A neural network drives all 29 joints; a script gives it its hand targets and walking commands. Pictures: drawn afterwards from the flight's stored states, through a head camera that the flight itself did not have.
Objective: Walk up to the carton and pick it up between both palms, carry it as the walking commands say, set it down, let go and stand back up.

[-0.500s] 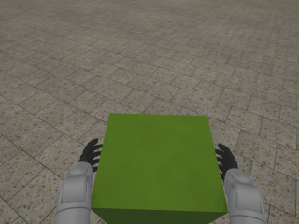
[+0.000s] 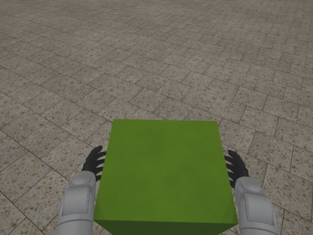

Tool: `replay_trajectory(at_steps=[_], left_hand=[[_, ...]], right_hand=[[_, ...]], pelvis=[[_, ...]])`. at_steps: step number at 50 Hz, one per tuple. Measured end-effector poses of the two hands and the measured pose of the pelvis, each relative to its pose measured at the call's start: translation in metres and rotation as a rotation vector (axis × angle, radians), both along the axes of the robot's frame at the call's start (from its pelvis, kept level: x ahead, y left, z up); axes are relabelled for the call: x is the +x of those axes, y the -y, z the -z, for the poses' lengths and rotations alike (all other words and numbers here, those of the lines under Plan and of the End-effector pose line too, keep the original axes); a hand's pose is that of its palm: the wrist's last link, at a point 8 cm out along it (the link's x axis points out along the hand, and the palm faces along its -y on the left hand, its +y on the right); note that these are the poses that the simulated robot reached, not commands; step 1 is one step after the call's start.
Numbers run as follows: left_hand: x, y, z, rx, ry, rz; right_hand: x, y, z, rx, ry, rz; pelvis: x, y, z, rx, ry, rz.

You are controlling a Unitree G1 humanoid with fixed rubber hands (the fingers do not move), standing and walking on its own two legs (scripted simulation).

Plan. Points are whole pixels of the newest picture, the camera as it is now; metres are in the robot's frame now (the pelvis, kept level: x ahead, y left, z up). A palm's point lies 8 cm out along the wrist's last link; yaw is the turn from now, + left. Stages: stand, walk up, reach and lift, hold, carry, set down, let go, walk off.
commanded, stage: hold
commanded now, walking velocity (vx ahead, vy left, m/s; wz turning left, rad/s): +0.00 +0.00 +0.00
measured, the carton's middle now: (163, 180) +0.30 +0.00 -0.04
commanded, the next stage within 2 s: carry in 0.46 s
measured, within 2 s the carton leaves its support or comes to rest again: neither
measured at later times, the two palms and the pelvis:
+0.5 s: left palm (92, 170) +0.28 +0.19 +0.03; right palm (241, 177) +0.27 -0.19 +0.03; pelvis +0.00 +0.01 +0.00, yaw +0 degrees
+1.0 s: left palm (51, 189) +0.23 +0.27 +0.04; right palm (212, 180) +0.25 -0.11 +0.06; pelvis -0.01 +0.06 -0.04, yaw +4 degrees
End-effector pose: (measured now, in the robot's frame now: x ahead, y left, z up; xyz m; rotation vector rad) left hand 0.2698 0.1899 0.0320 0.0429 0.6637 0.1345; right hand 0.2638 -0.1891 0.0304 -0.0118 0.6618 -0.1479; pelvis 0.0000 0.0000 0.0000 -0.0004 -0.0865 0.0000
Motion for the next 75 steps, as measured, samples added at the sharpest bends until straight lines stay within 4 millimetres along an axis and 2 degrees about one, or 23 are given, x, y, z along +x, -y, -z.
replay_trajectory(at_steps=[13, 24, 27, 32, 37, 44, 48, 52, 57, 63, 65, 69, 75], left_hand=[[0.011, 0.001, -0.005, -0.022, 0.019, 0.01], [0.012, 0.004, -0.001, -0.03, 0.005, 0.007], [0.012, 0.003, 0.0, -0.024, 0.023, 0.002], [0.006, -0.006, -0.016, -0.026, 0.099, -0.038], [-0.001, -0.028, -0.026, -0.029, 0.093, -0.073], [-0.021, -0.051, -0.03, -0.055, 0.028, -0.105], [-0.037, -0.065, -0.018, -0.114, -0.005, -0.134], [-0.05, -0.087, -0.008, -0.129, -0.021, -0.133], [-0.057, -0.105, -0.019, -0.121, -0.044, -0.119], [-0.061, -0.107, -0.032, -0.101, 0.003, -0.09], [-0.063, -0.107, -0.033, -0.09, 0.015, -0.084], [-0.077, -0.113, -0.028, -0.092, -0.035, -0.089], [-0.091, -0.14, -0.032, -0.096, -0.035, -0.109]], right_hand=[[0.005, 0.001, -0.009, -0.008, 0.018, 0.019], [0.005, 0.003, -0.005, 0.003, 0.007, 0.028], [0.008, 0.003, -0.005, 0.016, 0.029, 0.028], [0.016, -0.007, -0.018, 0.025, 0.105, -0.005], [0.019, -0.028, -0.027, 0.053, 0.098, -0.019], [-0.001, -0.051, -0.021, 0.064, 0.029, -0.02], [-0.012, -0.066, -0.026, 0.049, 0.0, -0.012], [-0.022, -0.088, -0.029, 0.055, -0.017, 0.008], [-0.043, -0.105, -0.027, 0.081, -0.039, 0.042], [-0.061, -0.108, -0.026, 0.121, 0.01, 0.081], [-0.066, -0.107, -0.021, 0.133, 0.02, 0.086], [-0.08, -0.113, -0.017, 0.124, -0.03, 0.083], [-0.079, -0.14, -0.032, 0.1, -0.031, 0.048]], pelvis=[[-0.003, -0.005, 0.001, 0.002, -0.012, 0.004], [0.005, -0.007, 0.0, 0.003, -0.016, 0.005], [0.005, -0.006, 0.007, 0.001, -0.045, -0.007], [0.006, -0.011, 0.02, -0.016, -0.073, -0.032], [0.007, -0.025, 0.027, 0.021, -0.101, -0.027], [-0.001, -0.038, 0.034, -0.005, -0.116, -0.039], [-0.008, -0.055, 0.034, -0.008, -0.136, -0.064], [-0.016, -0.072, 0.036, 0.007, -0.132, -0.051], [-0.028, -0.088, 0.026, -0.011, -0.14, -0.029], [-0.044, -0.105, 0.03, 0.007, -0.15, -0.011], [-0.047, -0.11, 0.033, 0.012, -0.148, -0.002], [-0.051, -0.12, 0.026, 0.006, -0.127, -0.019], [-0.059, -0.143, 0.018, 0.023, -0.128, -0.04]])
